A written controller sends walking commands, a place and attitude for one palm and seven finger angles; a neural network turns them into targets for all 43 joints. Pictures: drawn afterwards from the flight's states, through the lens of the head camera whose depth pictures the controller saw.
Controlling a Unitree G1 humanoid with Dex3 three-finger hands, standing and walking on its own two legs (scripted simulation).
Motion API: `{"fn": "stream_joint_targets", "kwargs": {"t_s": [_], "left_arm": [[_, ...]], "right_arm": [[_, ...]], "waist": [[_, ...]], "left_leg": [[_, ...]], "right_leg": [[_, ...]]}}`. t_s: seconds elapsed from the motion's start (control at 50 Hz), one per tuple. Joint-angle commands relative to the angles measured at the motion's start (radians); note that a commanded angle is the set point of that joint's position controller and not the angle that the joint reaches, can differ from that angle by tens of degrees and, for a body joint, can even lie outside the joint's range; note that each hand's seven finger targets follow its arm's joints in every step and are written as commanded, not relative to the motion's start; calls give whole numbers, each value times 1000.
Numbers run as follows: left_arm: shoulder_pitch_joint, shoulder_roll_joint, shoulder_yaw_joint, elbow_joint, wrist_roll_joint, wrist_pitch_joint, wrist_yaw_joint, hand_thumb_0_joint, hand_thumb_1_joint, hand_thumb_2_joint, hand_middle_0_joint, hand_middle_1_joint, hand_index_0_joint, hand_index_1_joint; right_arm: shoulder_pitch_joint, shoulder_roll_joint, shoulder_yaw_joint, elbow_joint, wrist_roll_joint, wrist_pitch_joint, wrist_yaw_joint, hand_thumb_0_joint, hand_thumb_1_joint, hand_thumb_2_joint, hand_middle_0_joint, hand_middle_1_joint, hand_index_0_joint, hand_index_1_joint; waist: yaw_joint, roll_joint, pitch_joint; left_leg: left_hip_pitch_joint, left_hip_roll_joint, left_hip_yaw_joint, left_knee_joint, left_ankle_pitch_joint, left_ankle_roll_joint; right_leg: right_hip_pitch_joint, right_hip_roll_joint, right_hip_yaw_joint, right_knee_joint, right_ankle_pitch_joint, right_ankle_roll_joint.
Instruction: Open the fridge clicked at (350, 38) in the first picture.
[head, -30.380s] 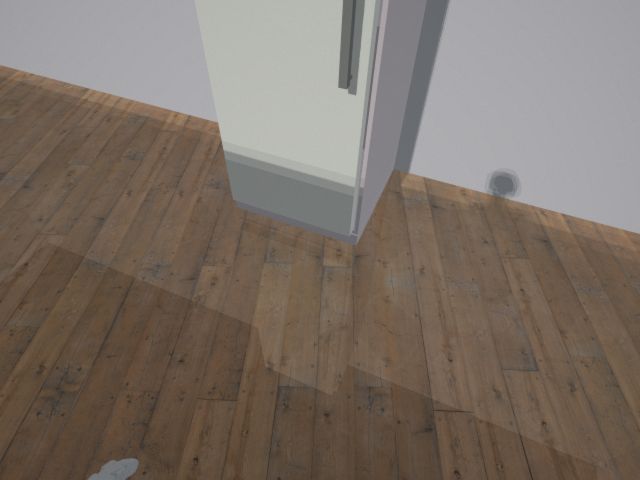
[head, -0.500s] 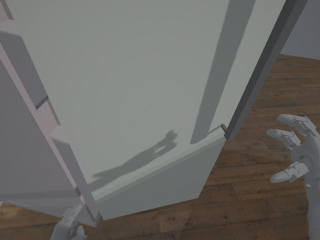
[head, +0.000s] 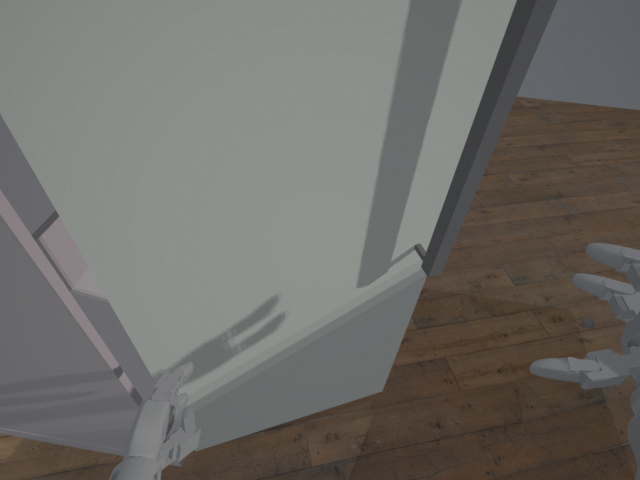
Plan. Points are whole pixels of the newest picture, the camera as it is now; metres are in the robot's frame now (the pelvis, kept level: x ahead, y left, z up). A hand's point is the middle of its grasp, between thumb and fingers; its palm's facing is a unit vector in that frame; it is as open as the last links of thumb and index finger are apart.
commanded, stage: draw the hand back to the body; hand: right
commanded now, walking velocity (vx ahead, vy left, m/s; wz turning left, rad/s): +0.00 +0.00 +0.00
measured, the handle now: (470, 136) +0.48 -0.19 +0.22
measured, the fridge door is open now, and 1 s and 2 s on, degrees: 63 63 63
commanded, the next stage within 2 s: step back with the hand held close in 0.94 s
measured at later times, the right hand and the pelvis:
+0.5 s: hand (616, 340) +0.22 -0.27 +0.16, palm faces +0.43 +0.83 -0.36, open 9.3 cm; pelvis +0.02 -0.01 +0.01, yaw +2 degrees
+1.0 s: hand (627, 354) +0.20 -0.27 +0.17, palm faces +0.46 +0.81 -0.36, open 7.4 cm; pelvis +0.01 +0.00 +0.01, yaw +1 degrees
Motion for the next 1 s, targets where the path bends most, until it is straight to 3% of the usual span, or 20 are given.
{"fn": "stream_joint_targets", "kwargs": {"t_s": [0.0, 0.06, 0.12, 0.18, 0.2, 0.22, 0.24, 0.3, 0.32, 0.34, 0.4, 0.48, 0.54, 0.6, 0.66, 0.8, 0.88, 0.9, 0.98], "left_arm": [[-100, 121, 58, -133, 14, -4, 1, 0, 900, 900, -200, -300, -200, -300], [-108, 121, 61, -141, 20, 4, 0, 0, 900, 900, -200, -300, -200, -300], [-112, 121, 63, -133, 25, 10, 6, 0, 900, 900, -200, -300, -200, -300], [-115, 109, 65, -129, 24, 16, 4, 0, 900, 900, -200, -300, -200, -300], [-115, 115, 67, -126, 27, 20, 5, 0, 900, 900, -200, -300, -200, -300], [-113, 117, 66, -125, 27, 26, 2, 0, 900, 900, -200, -300, -200, -300], [-116, 109, 67, -126, 27, 33, 0, 0, 900, 900, -200, -300, -200, -300], [-118, 114, 73, -129, 26, 48, -4, 0, 900, 900, -200, -300, -200, -300], [-117, 115, 73, -135, 27, 49, -8, 0, 900, 900, -200, -300, -200, -300], [-118, 108, 72, -137, 27, 53, -10, 0, 900, 900, -200, -300, -200, -300], [-123, 109, 75, -143, 29, 60, -11, 0, 900, 900, -200, -300, -200, -300], [-124, 98, 74, -150, 30, 59, -13, 0, 900, 900, -200, -300, -200, -300], [-126, 94, 73, -149, 31, 58, -10, 0, 900, 900, -200, -300, -200, -300], [-121, 102, 74, -143, 31, 63, -4, 0, 900, 900, -200, -300, -200, -300], [-122, 103, 73, -142, 29, 71, -1, 0, 900, 900, -200, -300, -200, -300], [-131, 102, 74, -144, 36, 55, 3, 0, 900, 900, -200, -300, -200, -300], [-137, 92, 70, -141, 35, 51, 2, 0, 900, 900, -200, -300, -200, -300], [-134, 96, 73, -139, 36, 52, 5, 0, 900, 900, -200, -300, -200, -300], [-136, 91, 72, -139, 32, 59, 4, 0, 900, 900, -200, -300, -200, -300]], "right_arm": [[-37, -175, -64, -276, -53, -80, -124, 0, 79, -428, 234, 874, 234, 874], [-74, -209, -79, -382, -81, -100, -164, 0, -30, -480, 230, 810, 230, 810], [-72, -219, -81, -416, -99, -104, -190, 0, -139, -533, 226, 746, 226, 746], [-18, -179, -58, -418, -107, -104, -201, 0, -248, -585, 223, 683, 223, 683], [5, -178, -58, -417, -108, -102, -202, 0, -284, -603, 221, 661, 221, 661], [28, -186, -72, -398, -110, -100, -203, 0, -320, -620, 220, 640, 220, 640], [55, -162, -58, -384, -105, -97, -201, 0, -356, -637, 219, 619, 219, 619], [100, -155, -64, -390, -105, -99, -194, 0, -465, -690, 215, 555, 215, 555], [107, -176, -85, -412, -108, -103, -195, 0, -501, -707, 214, 534, 214, 534], [131, -158, -75, -419, -104, -102, -193, 0, -538, -725, 213, 512, 213, 512], [156, -174, -89, -465, -105, -106, -192, 0, -646, -777, 209, 449, 209, 449], [174, -186, -110, -526, -106, -114, -197, 0, -791, -848, 204, 364, 204, 364], [191, -186, -115, -535, -105, -112, -200, 0, -900, -900, 200, 300, 200, 300], [182, -161, -95, -488, -103, -105, -196, 0, -900, -900, 200, 300, 200, 300], [161, -160, -94, -458, -102, -100, -195, 0, -900, -900, 200, 300, 200, 300], [144, -184, -95, -541, -110, -111, -202, 0, -900, -900, 200, 300, 200, 300], [164, -174, -98, -512, -107, -107, -202, 0, -900, -900, 200, 300, 200, 300], [179, -184, -110, -494, -105, -105, -203, 0, -900, -900, 200, 300, 200, 300], [168, -165, -101, -477, -102, -106, -196, 0, -900, -900, 200, 300, 200, 300]], "waist": [[-11, -32, -112], [-6, -42, -136], [-5, -30, -115], [-4, -50, -79], [-10, -16, -83], [-12, -24, -69], [-10, 6, -40], [-18, 20, -36], [-23, -1, -54], [-21, -20, -51], [-24, 11, -57], [-24, -48, -47], [-23, -51, -32], [-14, 23, 15], [-11, 29, 34], [-24, -37, -53], [-21, -15, 3], [-24, 21, 6], [-19, -18, 33]], "left_leg": [[-39, 1, -48, -130, 208, 10], [-28, -3, -47, -136, 204, 11], [-20, -6, -43, -147, 218, 13], [-12, -8, -35, -145, 215, 14], [9, -8, -34, -147, 232, 16], [-6, -8, -37, -151, 239, 14], [-3, -7, -31, -152, 222, 12], [18, -9, -32, -157, 238, 14], [22, -6, -34, -153, 258, 14], [26, -5, -33, -151, 260, 12], [40, -7, -33, -160, 272, 13], [31, -8, -36, -167, 260, 14], [23, -8, -37, -179, 257, 12], [4, -9, -31, -196, 221, 10], [-22, -8, -38, -210, 188, 5], [33, -3, -46, -206, 211, 10], [10, -5, -42, -216, 198, 7], [20, -4, -42, -220, 215, 7], [-4, -5, -44, -225, 180, 5]], "right_leg": [[177, 27, 16, -98, 119, -42], [209, 26, 20, -117, 126, -44], [227, 24, 23, -129, 149, -46], [232, 22, 24, -146, 160, -40], [229, 21, 28, -149, 182, -43], [235, 21, 23, -149, 185, -43], [218, 17, 26, -156, 171, -40], [219, 16, 23, -163, 196, -41], [229, 16, 19, -157, 211, -41], [231, 16, 19, -158, 217, -39], [234, 13, 19, -158, 229, -41], [237, 15, 16, -157, 211, -35], [241, 17, 11, -156, 200, -36], [226, 15, 13, -167, 161, -41], [229, 18, 8, -166, 131, -45], [261, 26, 10, -163, 156, -48], [244, 26, 6, -164, 139, -44], [237, 24, 8, -165, 152, -47], [240, 24, 2, -171, 126, -43]]}}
